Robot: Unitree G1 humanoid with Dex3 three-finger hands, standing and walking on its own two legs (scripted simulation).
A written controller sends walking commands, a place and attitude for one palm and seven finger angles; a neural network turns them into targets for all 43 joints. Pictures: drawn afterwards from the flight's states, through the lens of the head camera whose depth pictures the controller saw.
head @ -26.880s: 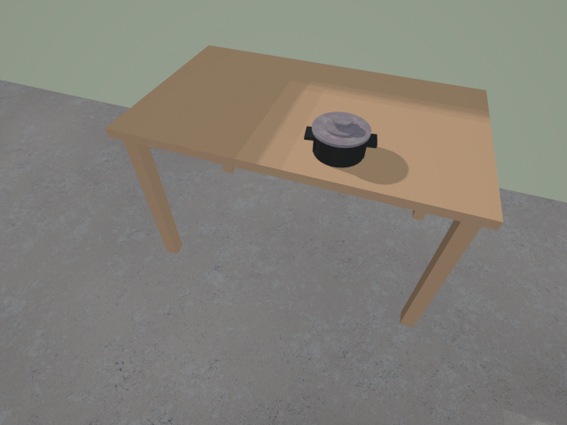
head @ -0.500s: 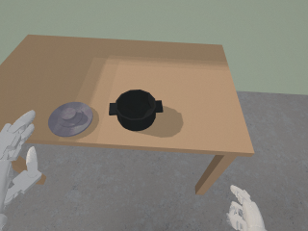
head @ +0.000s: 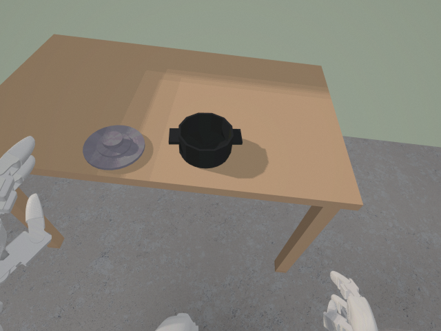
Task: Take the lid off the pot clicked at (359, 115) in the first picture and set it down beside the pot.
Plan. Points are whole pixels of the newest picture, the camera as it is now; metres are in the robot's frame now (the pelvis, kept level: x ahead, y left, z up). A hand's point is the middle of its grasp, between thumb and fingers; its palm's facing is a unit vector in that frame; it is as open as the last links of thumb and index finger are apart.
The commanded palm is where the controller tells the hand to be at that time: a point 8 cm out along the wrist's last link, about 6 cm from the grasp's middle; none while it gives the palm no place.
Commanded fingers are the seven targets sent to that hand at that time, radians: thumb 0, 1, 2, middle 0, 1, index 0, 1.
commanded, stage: step back with the hand held close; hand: left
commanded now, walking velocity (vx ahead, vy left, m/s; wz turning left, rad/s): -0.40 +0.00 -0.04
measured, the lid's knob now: (112, 140) +0.56 +0.32 -0.06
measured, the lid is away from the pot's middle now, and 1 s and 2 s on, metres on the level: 0.25 0.25 0.25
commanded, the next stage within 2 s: stop stepping back and stand still in 0.58 s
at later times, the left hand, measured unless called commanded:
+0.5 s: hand (26, 266) +0.16 +0.23 +0.17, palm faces +0.22 -0.89 -0.41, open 7.4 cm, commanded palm +0.07 +0.29 +0.20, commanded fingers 0.00 0.90 0.90 -0.20 -0.30 -0.20 -0.30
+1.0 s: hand out of the picture +0.00 +0.23 +0.18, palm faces +0.30 -0.87 -0.39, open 7.4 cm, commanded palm -0.05 +0.29 +0.20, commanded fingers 0.00 0.90 0.90 -0.20 -0.30 -0.20 -0.30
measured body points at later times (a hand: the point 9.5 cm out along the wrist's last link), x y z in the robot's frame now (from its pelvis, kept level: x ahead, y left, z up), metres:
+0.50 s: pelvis -0.07 +0.02 +0.00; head -0.02 +0.05 +0.45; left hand +0.14 +0.28 +0.19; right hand +0.09 -0.23 -0.06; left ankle -0.02 +0.11 -0.72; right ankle -0.08 -0.13 -0.69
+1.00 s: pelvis -0.19 +0.01 -0.01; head -0.21 +0.04 +0.44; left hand -0.02 +0.27 +0.20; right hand -0.06 -0.26 -0.07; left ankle -0.22 +0.14 -0.73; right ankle -0.14 -0.14 -0.72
